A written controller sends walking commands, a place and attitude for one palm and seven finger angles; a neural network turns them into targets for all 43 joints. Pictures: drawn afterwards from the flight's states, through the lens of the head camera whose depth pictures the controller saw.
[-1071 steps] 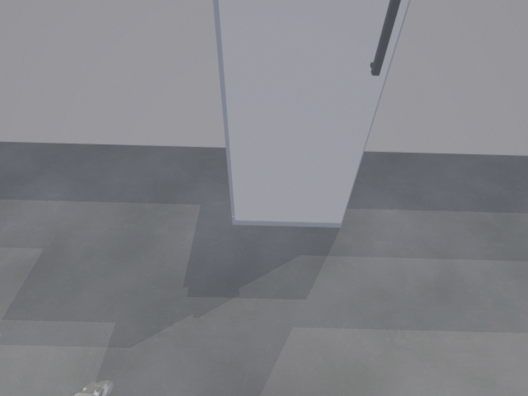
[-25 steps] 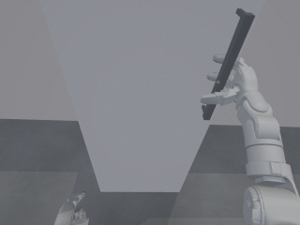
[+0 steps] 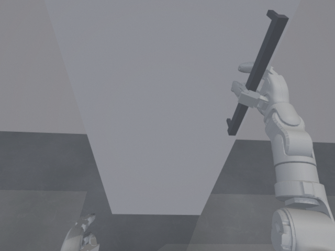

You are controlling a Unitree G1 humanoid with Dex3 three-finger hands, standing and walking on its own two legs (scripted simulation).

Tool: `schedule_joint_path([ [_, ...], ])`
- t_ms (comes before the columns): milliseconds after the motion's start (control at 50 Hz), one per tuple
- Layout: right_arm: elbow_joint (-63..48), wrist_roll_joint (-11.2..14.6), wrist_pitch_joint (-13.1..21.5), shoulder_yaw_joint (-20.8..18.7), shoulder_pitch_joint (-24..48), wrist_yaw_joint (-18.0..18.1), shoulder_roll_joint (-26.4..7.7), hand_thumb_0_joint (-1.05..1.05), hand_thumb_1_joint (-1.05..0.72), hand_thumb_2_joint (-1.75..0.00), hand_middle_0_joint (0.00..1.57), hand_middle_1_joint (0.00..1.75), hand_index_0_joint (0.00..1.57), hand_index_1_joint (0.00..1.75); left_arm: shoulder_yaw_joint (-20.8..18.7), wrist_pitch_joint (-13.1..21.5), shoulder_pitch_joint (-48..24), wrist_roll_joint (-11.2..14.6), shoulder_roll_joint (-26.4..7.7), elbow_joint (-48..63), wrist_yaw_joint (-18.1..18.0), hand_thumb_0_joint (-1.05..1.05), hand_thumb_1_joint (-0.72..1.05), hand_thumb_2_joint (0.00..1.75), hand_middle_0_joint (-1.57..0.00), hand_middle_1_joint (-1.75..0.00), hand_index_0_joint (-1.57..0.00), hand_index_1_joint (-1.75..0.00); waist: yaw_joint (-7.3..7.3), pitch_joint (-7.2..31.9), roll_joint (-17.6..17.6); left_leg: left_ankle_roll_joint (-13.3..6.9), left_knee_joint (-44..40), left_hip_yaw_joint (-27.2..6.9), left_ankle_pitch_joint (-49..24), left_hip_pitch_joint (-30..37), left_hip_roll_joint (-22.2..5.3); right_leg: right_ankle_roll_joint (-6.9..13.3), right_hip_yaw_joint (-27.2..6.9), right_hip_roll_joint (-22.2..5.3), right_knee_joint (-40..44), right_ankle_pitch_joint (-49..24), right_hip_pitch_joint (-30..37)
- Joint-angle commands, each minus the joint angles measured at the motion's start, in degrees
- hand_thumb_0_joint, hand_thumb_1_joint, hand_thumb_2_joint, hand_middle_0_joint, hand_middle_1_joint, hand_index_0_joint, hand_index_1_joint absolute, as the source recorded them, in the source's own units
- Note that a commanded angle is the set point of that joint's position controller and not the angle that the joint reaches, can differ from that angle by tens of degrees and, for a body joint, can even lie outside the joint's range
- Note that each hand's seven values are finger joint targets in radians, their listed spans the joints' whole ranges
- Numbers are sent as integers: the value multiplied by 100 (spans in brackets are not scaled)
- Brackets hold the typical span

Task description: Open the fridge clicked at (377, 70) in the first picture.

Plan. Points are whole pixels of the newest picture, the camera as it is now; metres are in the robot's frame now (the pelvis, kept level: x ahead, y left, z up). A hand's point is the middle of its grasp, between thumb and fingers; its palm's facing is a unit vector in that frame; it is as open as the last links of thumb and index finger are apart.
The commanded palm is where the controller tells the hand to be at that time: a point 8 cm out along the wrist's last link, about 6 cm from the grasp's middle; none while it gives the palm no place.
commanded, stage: grip the handle and tug to test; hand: right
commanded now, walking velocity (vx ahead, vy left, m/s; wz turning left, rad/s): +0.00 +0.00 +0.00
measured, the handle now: (248, 83) +0.46 -0.16 +0.21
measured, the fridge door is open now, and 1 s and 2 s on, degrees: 0 0 10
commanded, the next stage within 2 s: pull the door a little, standing still in 0.80 s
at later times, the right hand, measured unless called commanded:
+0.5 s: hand (244, 92) +0.41 -0.14 +0.22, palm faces -0.01 +1.00 -0.03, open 5.5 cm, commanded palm +0.37 -0.18 +0.22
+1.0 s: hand (246, 96) +0.40 -0.14 +0.22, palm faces -0.05 +1.00 -0.03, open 5.9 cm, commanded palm +0.36 -0.19 +0.22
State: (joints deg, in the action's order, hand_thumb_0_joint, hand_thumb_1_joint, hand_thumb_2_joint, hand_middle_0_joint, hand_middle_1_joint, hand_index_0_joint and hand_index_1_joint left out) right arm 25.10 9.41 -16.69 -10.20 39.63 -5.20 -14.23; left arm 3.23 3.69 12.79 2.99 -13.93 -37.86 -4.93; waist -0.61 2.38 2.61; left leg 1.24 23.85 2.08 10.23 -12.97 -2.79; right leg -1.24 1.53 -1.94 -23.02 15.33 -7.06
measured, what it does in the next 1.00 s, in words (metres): stands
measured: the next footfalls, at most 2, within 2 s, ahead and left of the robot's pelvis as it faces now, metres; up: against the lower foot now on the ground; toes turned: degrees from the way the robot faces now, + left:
right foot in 1.88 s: +0.15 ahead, -0.12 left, +0.00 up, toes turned +4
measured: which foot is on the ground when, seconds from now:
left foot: down 0.00-1.00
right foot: down 0.00-1.00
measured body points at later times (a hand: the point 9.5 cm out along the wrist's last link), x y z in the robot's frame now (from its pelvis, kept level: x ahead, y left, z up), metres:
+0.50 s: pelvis +0.01 +0.00 +0.00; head -0.01 +0.02 +0.45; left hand +0.19 +0.23 -0.09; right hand +0.40 -0.19 +0.22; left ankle +0.03 +0.14 -0.74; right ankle -0.03 -0.13 -0.74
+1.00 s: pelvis +0.04 -0.01 +0.00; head +0.02 +0.01 +0.45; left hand +0.23 +0.22 -0.08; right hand +0.39 -0.19 +0.22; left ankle +0.03 +0.13 -0.74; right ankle -0.03 -0.13 -0.74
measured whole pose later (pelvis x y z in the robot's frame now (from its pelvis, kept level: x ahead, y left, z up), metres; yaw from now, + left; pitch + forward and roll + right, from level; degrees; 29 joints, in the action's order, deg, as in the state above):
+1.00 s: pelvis +0.04 -0.01 +0.00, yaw +1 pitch +1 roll +1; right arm -4.1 10.6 -28.2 -10.6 23.0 -5.9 -12.1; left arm 3.1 -0.2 9.4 2.4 -13.9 -34.3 -3.2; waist -1.1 4.5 3.5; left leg 2.0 23.7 1.2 13.5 -10.6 -2.4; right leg -0.8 2.7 -2.3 -22.3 18.7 -3.9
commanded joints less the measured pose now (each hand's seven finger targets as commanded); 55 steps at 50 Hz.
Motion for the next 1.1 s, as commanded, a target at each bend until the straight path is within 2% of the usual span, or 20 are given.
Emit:
schedule_joint_path([
  [0, -1657, 102, 411, 89, 2872, -203, -539, 0, -90, -90, 45, 140, 45, 140, -239, 292, -738, 29, -601, 924, -17, 0, 90, 90, -20, -30, -20, -30, 78, 1640, -344, -265, -75, 169, -1599, 889, 275, 253, 45, 174, 162, -1782, 269],
  [20, -1714, 87, 404, 120, 2988, -202, -534, 0, -90, -90, 45, 140, 45, 140, -236, 295, -726, 14, -605, 904, -18, 0, 90, 90, -20, -30, -20, -30, 92, 1677, -205, -273, -76, 169, -1619, 887, 275, 240, 44, 179, 173, -1798, 301],
  [60, -1640, 83, 367, -52, 2803, -187, -735, 0, -90, -90, 45, 140, 45, 140, -248, 279, -732, 7, -643, 892, -18, 0, 90, 90, -20, -30, -20, -30, 49, 1615, -354, -271, -117, 168, -1563, 895, 291, 251, 36, 168, 182, -1788, 283],
  [140, -1864, 99, 300, -22, 2769, -212, -622, 0, -90, -90, 45, 140, 45, 140, -235, 274, -764, 2, -580, 928, -14, 0, 90, 90, -20, -30, -20, -30, 25, 1778, -181, -284, -21, 173, -1872, 996, 270, 240, 62, 190, 121, -2034, 351],
  [200, -1869, 117, 257, -256, 2493, -201, -855, 0, -90, -90, 45, 140, 45, 140, -225, 220, -805, 2, -590, 952, -4, 0, 90, 90, -20, -30, -20, -30, -51, 1765, -349, -278, -24, 163, -1909, 1119, 262, 247, 79, 185, 128, -2028, 253],
  [260, -2066, 116, 232, 1, 2473, -217, -558, 0, -90, -90, 45, 140, 45, 140, -241, 221, -838, -1, -579, 992, 18, 0, 90, 90, -20, -30, -20, -30, -13, 1741, -248, -280, -5, 194, -1978, 1034, 281, 232, 79, 171, 112, -2164, 371],
  [360, -2168, 99, 161, -146, 2400, -186, -748, 0, -90, -90, 45, 140, 45, 140, -233, 169, -864, -5, -601, 996, 18, 0, 90, 90, -20, -30, -20, -30, -29, 1712, -315, -281, -7, 198, -1972, 1090, 276, 220, 76, 166, 124, -2164, 319],
  [380, -2294, 106, 157, -73, 2345, -195, -604, 0, -90, -90, 45, 140, 45, 140, -221, 171, -893, -9, -566, 1042, 29, 0, 90, 90, -20, -30, -20, -30, -51, 1810, -125, -297, 46, 185, -2119, 1155, 253, 225, 84, 177, 104, -2312, 365],
  [440, -2574, 100, 99, 1, 2128, -198, -485, 0, -90, -90, 45, 140, 45, 140, -223, 138, -915, -13, -543, 1093, 65, 0, 90, 90, -20, -30, -20, -30, -77, 1905, -188, -297, 104, 212, -2365, 1249, 261, 201, 89, 180, 66, -2554, 412],
  [540, -3244, 138, 44, -108, 1423, -206, -464, 0, -90, -90, 45, 140, 45, 140, -238, 114, -1008, -34, -517, 1232, 133, 0, 90, 90, -20, -30, -20, -30, -196, 2091, -254, -290, 191, 221, -2795, 1478, 267, 188, 117, 155, 32, -3011, 509],
  [660, -3864, 164, -166, -489, 443, -270, -832, 0, -90, -90, 45, 140, 45, 140, -250, 8, -1151, -34, -547, 1373, 164, 0, 90, 90, -20, -30, -20, -30, -343, 2053, -293, -277, 230, 204, -3058, 1671, 276, 200, 158, 143, 1, -3220, 423],
  [680, -4013, 171, -217, -302, 445, -295, -618, 0, -90, -90, 45, 140, 45, 140, -217, -1, -1174, -24, -508, 1393, 173, 0, 90, 90, -20, -30, -20, -30, -296, 1987, -157, -275, 239, 211, -3087, 1632, 242, 195, 160, 141, 13, -3294, 414],
  [760, -4363, 195, -454, -432, -113, -287, -729, 0, -90, -90, 45, 140, 45, 140, -227, -49, -1212, -29, -526, 1421, 196, 0, 90, 90, -20, -30, -20, -30, -360, 1970, -156, -263, 255, 228, -3237, 1630, 278, 182, 175, 128, -44, -3497, 455],
  [820, -4482, 227, -626, -315, -46, -273, -579, 0, -90, -90, 45, 140, 45, 140, -205, -71, -1220, -31, -503, 1418, 203, 0, 90, 90, -20, -30, -20, -30, -312, 1911, -189, -255, 271, 244, -3270, 1580, 270, 179, 136, 119, -43, -3618, 446],
  [860, -4577, 216, -697, -412, -151, -246, -729, 0, -90, -90, 45, 140, 45, 140, -229, -94, -1234, -35, -546, 1399, 201, 0, 90, 90, -20, -30, -20, -30, -326, 1946, -267, -252, 273, 240, -3328, 1585, 292, 184, 153, 111, -83, -3678, 502],
  [880, -4685, 237, -733, -353, -225, -247, -581, 0, -90, -90, 45, 140, 45, 140, -216, -80, -1252, -37, -495, 1448, 200, 0, 90, 90, -20, -30, -20, -30, -334, 1990, -138, -243, 311, 241, -3423, 1594, 256, 191, 150, 112, -99, -3842, 507],
  [940, -4246, 184, -830, -282, 708, -180, -696, 0, -90, -90, 45, 140, 45, 140, -212, -103, -1150, -47, -541, 1242, 148, 0, 90, 90, -20, -30, -20, -30, -165, 1802, -271, -245, 245, 253, -3268, 1372, 290, 178, 124, 128, -88, -3655, 517],
  [1020, -4449, 174, -878, -291, 242, -143, -592, 0, -90, -90, 45, 140, 45, 140, -190, -117, -1193, -44, -482, 1320, 167, 0, 90, 90, -20, -30, -20, -30, -281, 1991, -22, -259, 320, 257, -3453, 1489, 265, 170, 127, 143, -154, -3993, 598],
  [1060, -4489, 184, -883, -391, -183, -143, -674, 0, -90, -90, 45, 140, 45, 140, -199, -143, -1222, -55, -493, 1348, 178, 0, 90, 90, -20, -30, -20, -30, -352, 2087, -141, -256, 349, 258, -3539, 1583, 271, 171, 124, 136, -176, -4041, 594],
  [1080, -4564, 207, -892, -282, -265, -168, -540, 0, -90, -90, 45, 140, 45, 140, -164, -164, -1252, -52, -469, 1373, 200, 0, 90, 90, -20, -30, -20, -30, -333, 2021, -128, -252, 353, 266, -3519, 1599, 239, 176, 120, 137, -142, -3931, 491],
])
